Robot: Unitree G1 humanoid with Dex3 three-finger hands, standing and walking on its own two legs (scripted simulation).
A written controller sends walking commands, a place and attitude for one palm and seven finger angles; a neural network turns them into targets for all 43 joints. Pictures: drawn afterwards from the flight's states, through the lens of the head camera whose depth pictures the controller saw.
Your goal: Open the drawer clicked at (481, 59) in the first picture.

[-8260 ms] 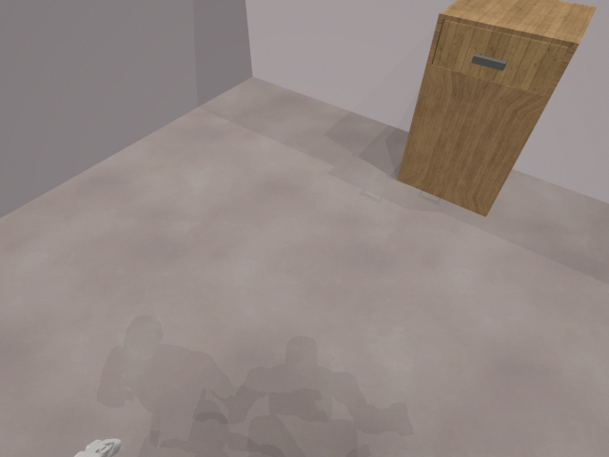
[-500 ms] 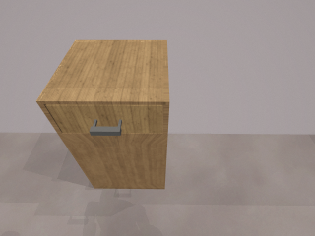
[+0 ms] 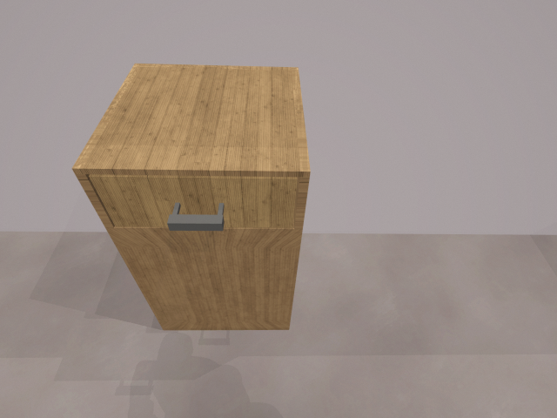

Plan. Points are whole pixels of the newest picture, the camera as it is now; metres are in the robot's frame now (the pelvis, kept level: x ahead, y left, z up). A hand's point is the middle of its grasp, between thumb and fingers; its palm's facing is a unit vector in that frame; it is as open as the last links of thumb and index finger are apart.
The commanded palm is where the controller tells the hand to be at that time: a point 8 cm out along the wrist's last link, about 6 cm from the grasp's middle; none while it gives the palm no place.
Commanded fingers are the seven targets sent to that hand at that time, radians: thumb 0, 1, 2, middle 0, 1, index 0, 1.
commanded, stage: look again from close up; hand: left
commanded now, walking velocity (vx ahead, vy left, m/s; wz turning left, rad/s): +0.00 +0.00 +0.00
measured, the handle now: (197, 214) +0.51 +0.20 -0.07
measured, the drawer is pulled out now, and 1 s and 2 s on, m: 0.00 0.00 0.00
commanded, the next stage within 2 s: raise the hand with hooked fingers in 0.08 s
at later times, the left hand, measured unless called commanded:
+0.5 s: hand (139, 379) +0.18 +0.21 -0.05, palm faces -0.01 -0.19 -0.98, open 8.1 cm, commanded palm +0.13 +0.22 -0.02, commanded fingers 0.00 0.50 0.73 -0.23 -0.56 -0.23 -0.56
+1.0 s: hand (135, 361) +0.20 +0.21 -0.01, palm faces -0.03 -0.10 -0.99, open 10.9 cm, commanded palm +0.17 +0.22 +0.05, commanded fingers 0.00 -0.08 0.48 -0.27 -0.93 -0.27 -0.93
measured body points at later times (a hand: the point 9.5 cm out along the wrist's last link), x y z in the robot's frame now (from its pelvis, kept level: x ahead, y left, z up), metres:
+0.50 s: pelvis -0.04 -0.02 -0.03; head -0.02 -0.04 +0.42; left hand +0.18 +0.22 +0.01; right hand +0.17 -0.27 -0.11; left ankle +0.01 +0.11 -0.73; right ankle -0.07 -0.13 -0.73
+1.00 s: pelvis -0.04 -0.04 -0.03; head -0.01 -0.07 +0.42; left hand +0.19 +0.21 +0.04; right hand +0.14 -0.25 -0.15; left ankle +0.01 +0.11 -0.73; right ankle -0.07 -0.13 -0.73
